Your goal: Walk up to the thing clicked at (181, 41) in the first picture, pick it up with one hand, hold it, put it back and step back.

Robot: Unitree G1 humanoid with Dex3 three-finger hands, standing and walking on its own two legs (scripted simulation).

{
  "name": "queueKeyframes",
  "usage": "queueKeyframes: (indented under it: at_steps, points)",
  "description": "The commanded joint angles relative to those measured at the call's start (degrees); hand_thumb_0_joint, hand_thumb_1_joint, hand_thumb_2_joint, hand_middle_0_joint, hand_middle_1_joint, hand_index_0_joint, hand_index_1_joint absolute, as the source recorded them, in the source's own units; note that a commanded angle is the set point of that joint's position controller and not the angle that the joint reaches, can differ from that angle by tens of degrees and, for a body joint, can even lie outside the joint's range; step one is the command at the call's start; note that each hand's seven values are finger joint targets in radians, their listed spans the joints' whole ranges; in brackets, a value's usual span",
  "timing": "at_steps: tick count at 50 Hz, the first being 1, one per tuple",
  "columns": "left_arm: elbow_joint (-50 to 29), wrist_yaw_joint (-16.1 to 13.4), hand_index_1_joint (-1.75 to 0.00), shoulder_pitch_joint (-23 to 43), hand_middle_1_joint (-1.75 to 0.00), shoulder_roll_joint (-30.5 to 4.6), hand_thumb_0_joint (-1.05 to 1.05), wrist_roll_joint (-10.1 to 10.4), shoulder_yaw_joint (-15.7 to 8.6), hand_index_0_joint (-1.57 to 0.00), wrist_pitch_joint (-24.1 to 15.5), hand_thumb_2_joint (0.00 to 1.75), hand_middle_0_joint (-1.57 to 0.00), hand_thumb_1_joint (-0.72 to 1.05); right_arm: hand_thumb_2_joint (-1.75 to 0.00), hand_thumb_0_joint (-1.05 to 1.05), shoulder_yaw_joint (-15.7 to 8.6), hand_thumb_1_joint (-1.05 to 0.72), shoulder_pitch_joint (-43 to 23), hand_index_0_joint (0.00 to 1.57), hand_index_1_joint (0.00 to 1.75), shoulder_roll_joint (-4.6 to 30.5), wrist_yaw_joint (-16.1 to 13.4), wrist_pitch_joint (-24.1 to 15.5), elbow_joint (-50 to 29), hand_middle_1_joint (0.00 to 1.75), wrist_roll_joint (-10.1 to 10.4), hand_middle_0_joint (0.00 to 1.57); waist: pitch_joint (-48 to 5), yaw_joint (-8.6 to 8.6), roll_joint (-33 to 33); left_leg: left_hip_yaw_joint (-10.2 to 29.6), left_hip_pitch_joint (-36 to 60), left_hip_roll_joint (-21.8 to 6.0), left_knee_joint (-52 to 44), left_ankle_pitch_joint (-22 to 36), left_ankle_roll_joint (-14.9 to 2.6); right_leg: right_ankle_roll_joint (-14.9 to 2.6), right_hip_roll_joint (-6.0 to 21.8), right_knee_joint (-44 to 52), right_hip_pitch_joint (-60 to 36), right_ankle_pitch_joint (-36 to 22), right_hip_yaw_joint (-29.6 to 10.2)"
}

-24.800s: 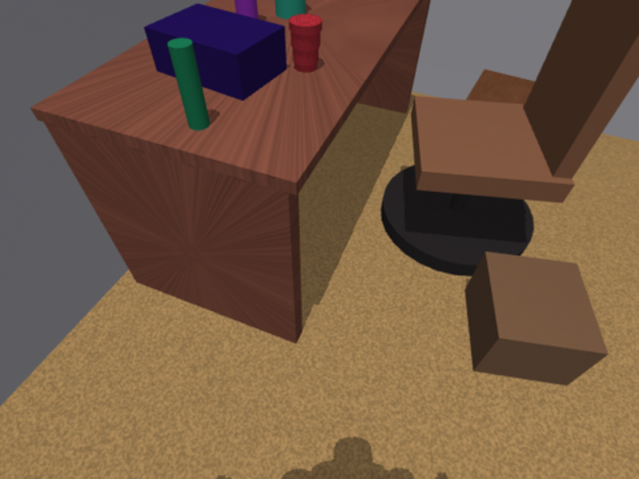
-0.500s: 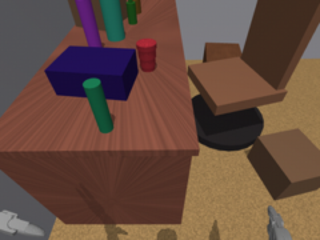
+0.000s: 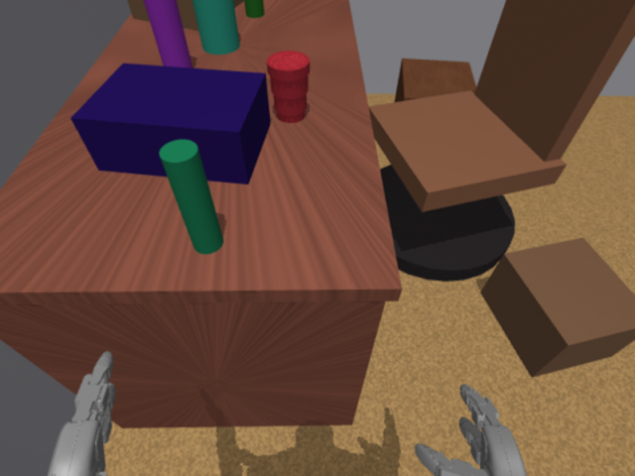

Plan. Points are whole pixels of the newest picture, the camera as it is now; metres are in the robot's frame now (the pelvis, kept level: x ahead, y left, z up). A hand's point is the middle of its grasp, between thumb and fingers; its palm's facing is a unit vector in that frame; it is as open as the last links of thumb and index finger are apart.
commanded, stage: home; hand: left
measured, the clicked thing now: (195, 202) +0.48 +0.19 +0.07
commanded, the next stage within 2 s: none
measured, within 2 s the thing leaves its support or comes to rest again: neither
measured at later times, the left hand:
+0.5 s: hand (180, 442) +0.19 +0.19 -0.08, palm faces +0.09 -0.96 -0.25, open 17.5 cm
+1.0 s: hand out of the picture +0.09 +0.25 -0.13, palm faces -0.05 -0.91 -0.41, open 17.5 cm
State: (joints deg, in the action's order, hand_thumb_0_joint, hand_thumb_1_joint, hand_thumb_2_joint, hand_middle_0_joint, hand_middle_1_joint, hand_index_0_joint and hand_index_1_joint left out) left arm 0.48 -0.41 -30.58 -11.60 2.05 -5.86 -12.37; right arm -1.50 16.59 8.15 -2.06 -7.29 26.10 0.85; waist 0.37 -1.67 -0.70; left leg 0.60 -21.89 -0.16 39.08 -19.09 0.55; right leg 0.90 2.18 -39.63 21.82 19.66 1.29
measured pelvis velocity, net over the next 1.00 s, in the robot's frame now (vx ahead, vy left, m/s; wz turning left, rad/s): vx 0.00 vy -0.01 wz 0.00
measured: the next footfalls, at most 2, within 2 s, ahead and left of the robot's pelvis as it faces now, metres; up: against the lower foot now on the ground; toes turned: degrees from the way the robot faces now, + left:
none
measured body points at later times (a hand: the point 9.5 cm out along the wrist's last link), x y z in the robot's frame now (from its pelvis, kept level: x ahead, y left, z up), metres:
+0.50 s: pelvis +0.02 +0.01 -0.01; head +0.04 +0.01 +0.44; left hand +0.18 +0.24 -0.07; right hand +0.16 -0.23 -0.10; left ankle +0.01 +0.13 -0.72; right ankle +0.01 -0.13 -0.72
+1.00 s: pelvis +0.00 -0.01 +0.00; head +0.01 -0.01 +0.45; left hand +0.10 +0.30 -0.11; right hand +0.10 -0.31 -0.11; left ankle +0.01 +0.13 -0.72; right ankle +0.01 -0.13 -0.72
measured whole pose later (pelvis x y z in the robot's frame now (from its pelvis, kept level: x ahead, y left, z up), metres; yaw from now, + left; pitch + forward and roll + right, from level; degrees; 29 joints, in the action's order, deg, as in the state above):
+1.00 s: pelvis +0.00 -0.01 +0.00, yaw +0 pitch -1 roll +0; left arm 49.9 -1.4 -13.4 -21.9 -1.9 0.5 -1.4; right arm -1.4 11.2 20.7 0.1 -0.1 51.9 -2.2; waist 0.8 -0.1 -0.2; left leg 0.7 -17.4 -0.8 37.5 -19.1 1.0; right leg 0.0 1.5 -38.3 17.6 19.7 1.4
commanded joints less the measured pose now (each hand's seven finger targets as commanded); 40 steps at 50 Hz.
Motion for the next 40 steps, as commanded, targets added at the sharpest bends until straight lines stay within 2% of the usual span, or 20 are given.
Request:
queueKeyframes:
  at_steps: [1,3,5,6,7,10,12,13,14,17,18,19,20,25,30,31,33,36,38,40]
  points:
    - [-6.7,-0.9,-0.04,6.7,-0.05,-7.4,0.00,-0.4,-2.1,-0.05,-1.4,0.04,-0.05,-0.59,-0.90,0.00,-5.9,-0.88,-0.4,0.20,0.30,10.6,-1.5,-3.1,-8.2,0.30,0.2,0.20,-7.4,2.80,0.4,-1.7,4.2,0.2,-5.9,9.1,-0.94,-0.69,-1.7,5.3,0.9,-9.5,2.6]
    - [-0.3,-1.1,-0.04,9.2,-0.04,-5.0,0.00,-0.9,1.2,-0.05,-0.3,0.03,-0.05,-0.60,-0.90,0.00,-1.0,-0.89,-4.4,0.20,0.30,6.3,-1.3,-3.1,-10.4,0.30,0.5,0.20,-6.6,2.70,2.6,-1.4,1.8,0.3,-5.2,7.1,-1.23,-0.54,-1.4,5.4,1.2,-7.6,2.5]
    - [1.9,-1.5,-0.05,13.2,-0.05,-5.0,0.00,-1.2,2.3,-0.05,-0.1,0.05,-0.05,-0.57,-0.90,0.00,1.2,-0.90,-5.5,0.20,0.30,4.4,-1.6,-3.0,-10.0,0.30,0.4,0.20,-7.1,2.04,1.6,-1.7,-0.2,0.5,-4.3,5.6,-1.40,-0.63,-0.9,4.7,1.9,-6.5,2.0]
    - [4.0,-1.5,-0.05,13.4,-0.05,-4.7,0.00,-1.4,3.0,-0.05,0.2,0.04,-0.05,-0.57,-0.90,0.00,1.6,-0.90,-5.8,0.20,0.30,4.2,-1.8,-2.9,-10.8,0.30,0.4,0.20,-8.2,2.09,1.3,-2.0,-0.3,0.7,-3.9,5.0,-1.43,-0.63,-0.7,4.6,1.8,-6.0,1.8]
    - [8.1,-1.7,-0.05,11.4,-0.05,-4.0,0.00,-1.4,3.1,-0.05,0.9,0.05,-0.05,-0.56,-0.90,0.00,-0.5,-0.90,-5.1,0.20,0.30,7.2,-2.2,-3.0,-12.5,0.30,0.1,0.20,-9.7,2.38,2.2,-1.6,0.1,0.3,-3.9,5.9,-1.25,-0.67,-1.0,4.0,0.5,-6.9,2.0]
    - [5.2,-2.7,-0.05,13.3,-0.05,-7.8,0.00,-1.4,1.0,-0.05,1.5,0.07,-0.05,-0.53,-0.90,0.00,0.9,-0.90,-0.7,0.20,0.30,6.2,-2.3,-1.9,-9.6,0.30,-0.3,0.20,-11.7,0.31,-5.0,-2.4,0.0,0.5,-3.6,7.7,-0.45,-1.27,-1.0,3.1,-1.0,-8.8,1.7]
    - [9.4,-3.2,-0.06,9.0,-0.06,-8.7,0.00,-1.4,-0.2,-0.05,3.3,0.08,-0.05,-0.51,-0.90,0.00,-2.7,-0.90,0.3,0.20,0.30,10.9,-2.8,-1.5,-11.9,0.30,-0.5,0.20,-13.5,0.91,-4.6,-2.9,0.5,0.6,-2.9,9.4,-0.31,-1.24,-1.0,3.3,-2.7,-10.6,1.3]
    - [3.5,-4.9,-0.05,10.4,-0.05,-12.0,0.00,-1.3,-5.3,-0.05,3.1,0.04,-0.05,-0.57,-0.90,0.00,-1.8,-0.90,-2.1,0.20,0.30,12.0,-2.8,-1.2,-1.5,0.30,-0.1,0.20,-12.1,-1.16,-7.0,-2.2,0.6,0.6,-2.2,9.1,0.35,-1.50,-1.9,2.6,-2.6,-9.3,1.6]
    - [7.2,-4.6,-0.05,7.3,-0.05,-7.4,0.00,-1.4,0.0,-0.05,3.8,0.04,-0.05,-0.57,-0.90,0.00,-1.1,-0.90,-2.2,0.20,0.30,11.0,-2.7,-1.3,-2.9,0.30,0.0,0.20,-10.7,0.45,-6.8,-2.1,0.4,0.2,-2.4,9.2,0.57,-1.58,-2.2,2.6,-2.1,-9.3,1.7]
    - [7.1,-5.2,-0.05,6.4,-0.05,-3.8,0.00,-0.9,3.4,-0.05,5.4,0.05,-0.05,-0.57,-0.90,0.00,-0.6,-0.90,-3.6,0.20,0.30,10.1,-2.8,-1.1,-3.5,0.30,0.5,0.20,-8.3,1.20,-3.6,-1.4,-0.9,-0.5,-2.3,10.8,0.50,-1.58,-2.8,2.2,-0.9,-10.7,2.4]
    - [9.8,-5.1,-0.05,7.1,-0.05,-1.9,0.00,-0.9,5.2,-0.05,6.0,0.04,-0.05,-0.57,-0.90,0.00,-0.7,-0.90,-4.2,0.20,0.30,10.4,-2.7,-0.9,-3.0,0.30,0.6,0.20,-5.7,2.51,-2.8,-1.5,-2.1,-0.6,-2.4,9.6,0.38,-1.51,-2.9,2.4,1.1,-9.8,2.6]
    - [7.2,-5.4,-0.04,9.5,-0.05,-3.1,0.00,-1.0,4.2,-0.05,5.8,0.04,-0.05,-0.58,-0.90,0.00,-0.8,-0.90,-4.4,0.20,0.30,10.6,-2.7,-0.8,-2.9,0.30,0.6,0.20,-5.9,2.17,-1.8,-1.0,-2.4,-0.9,-2.2,9.1,0.31,-1.43,-3.0,2.0,1.5,-9.6,2.9]
    - [10.1,-5.1,-0.04,8.8,-0.05,-1.4,0.00,-1.1,5.3,-0.05,6.0,0.04,-0.05,-0.59,-0.90,0.00,-1.0,-0.90,-4.3,0.20,0.30,10.9,-2.6,-0.8,-2.3,0.30,0.6,0.20,-5.8,3.10,0.9,-0.9,-2.6,-1.0,-1.2,10.6,0.12,-1.32,-3.1,1.7,1.9,-10.8,3.0]
    - [4.4,-5.7,-0.05,12.6,-0.05,-4.7,0.00,-1.4,3.3,-0.05,6.6,0.05,-0.05,-0.57,-0.90,0.00,-1.3,-0.90,-4.7,0.20,0.30,11.1,-2.4,-0.7,-2.0,0.30,0.5,0.20,-9.8,2.02,2.3,-1.0,-1.7,-0.9,0.2,10.6,-0.28,-1.03,-3.0,0.8,1.4,-10.5,2.6]
    - [2.0,-6.7,-0.05,10.4,-0.05,-5.8,0.00,-1.5,2.6,-0.05,8.2,0.04,-0.05,-0.57,-0.90,0.00,-1.5,-0.90,-4.6,0.20,0.30,11.2,-3.1,-0.3,-1.9,0.30,0.3,0.20,-14.0,1.82,-0.3,-1.7,-0.1,-0.6,1.8,14.6,-0.10,-1.06,-2.7,-0.2,-0.5,-14.7,2.1]
    - [22.1,-4.8,-0.05,12.7,-0.06,-17.3,0.00,-6.1,0.7,-0.05,8.6,0.08,-0.05,-0.52,-0.90,0.00,-3.6,-0.90,-4.0,0.20,0.30,19.8,-1.3,2.0,8.4,0.30,-4.9,0.20,-12.2,2.07,0.0,3.7,3.5,-4.7,2.3,23.2,-2.81,-4.58,2.9,-3.3,-3.5,-22.1,-3.0]
    - [24.3,-3.5,-0.05,11.8,-0.05,-17.2,0.00,-6.0,0.7,-0.05,8.8,0.04,-0.05,-0.57,-0.90,0.00,-3.7,-0.90,-4.9,0.20,0.30,20.0,-0.4,3.9,9.1,0.30,-5.1,0.20,-14.5,1.36,-0.7,4.1,5.1,-4.9,3.0,25.5,-4.74,-5.89,3.3,-3.3,-4.4,-23.5,-4.4]
    - [28.1,-2.3,-0.05,14.8,-0.05,-16.5,0.00,-4.5,2.4,-0.05,8.1,0.05,-0.05,-0.55,-0.90,0.00,-3.0,-0.90,-6.4,0.20,0.30,19.2,1.2,4.0,10.4,0.30,-3.2,0.20,-9.1,1.18,1.1,3.9,2.6,-4.2,0.0,16.5,-4.23,-5.55,4.2,0.9,-3.5,-17.8,-5.4]
    - [31.3,-1.9,-0.05,16.2,-0.05,-17.5,0.00,-4.2,2.9,-0.05,8.0,0.05,-0.05,-0.55,-0.90,0.00,-2.9,-0.90,-6.3,0.20,0.30,19.0,1.6,4.2,12.4,0.30,-2.4,0.20,-8.2,1.72,1.9,3.8,2.9,-3.8,0.4,15.9,-3.56,-5.62,4.5,2.3,-3.9,-20.0,-5.8]
    - [34.6,-1.9,-0.05,18.3,-0.05,-18.4,0.00,-4.1,3.1,-0.05,8.2,0.05,-0.05,-0.56,-0.90,0.00,-2.8,-0.90,-6.2,0.20,0.30,19.4,1.7,4.5,14.7,0.30,-2.7,0.20,-5.6,2.13,0.5,4.2,3.7,-4.0,-2.1,14.4,-3.65,-5.15,4.1,3.1,-2.6,-16.8,-5.7]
